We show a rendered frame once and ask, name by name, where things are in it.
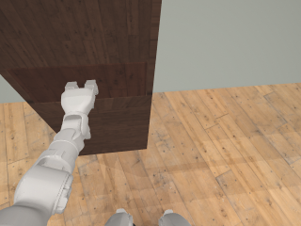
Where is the left robot upper arm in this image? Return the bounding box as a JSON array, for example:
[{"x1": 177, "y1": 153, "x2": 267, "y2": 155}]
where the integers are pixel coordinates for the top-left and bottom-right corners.
[{"x1": 0, "y1": 164, "x2": 74, "y2": 226}]

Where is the robot right shin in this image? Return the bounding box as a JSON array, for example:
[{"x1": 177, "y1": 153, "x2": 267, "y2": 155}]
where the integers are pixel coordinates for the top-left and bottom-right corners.
[{"x1": 163, "y1": 209, "x2": 173, "y2": 216}]

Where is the drawer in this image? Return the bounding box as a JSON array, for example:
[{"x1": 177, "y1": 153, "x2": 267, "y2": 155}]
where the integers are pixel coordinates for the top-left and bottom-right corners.
[{"x1": 7, "y1": 61, "x2": 148, "y2": 104}]

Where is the cabinet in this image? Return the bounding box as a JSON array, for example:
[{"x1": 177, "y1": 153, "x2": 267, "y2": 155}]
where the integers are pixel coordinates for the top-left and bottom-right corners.
[{"x1": 0, "y1": 0, "x2": 162, "y2": 156}]

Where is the left robot forearm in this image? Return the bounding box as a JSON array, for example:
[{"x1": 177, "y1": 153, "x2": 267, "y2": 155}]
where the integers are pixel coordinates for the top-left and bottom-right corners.
[{"x1": 13, "y1": 111, "x2": 88, "y2": 204}]

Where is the left robot hand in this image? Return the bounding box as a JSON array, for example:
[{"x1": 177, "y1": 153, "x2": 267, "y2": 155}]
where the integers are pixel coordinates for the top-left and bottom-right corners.
[{"x1": 61, "y1": 79, "x2": 99, "y2": 139}]

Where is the robot left thigh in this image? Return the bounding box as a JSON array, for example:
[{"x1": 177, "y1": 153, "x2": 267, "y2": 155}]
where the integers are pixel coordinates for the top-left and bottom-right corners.
[{"x1": 104, "y1": 212, "x2": 134, "y2": 226}]

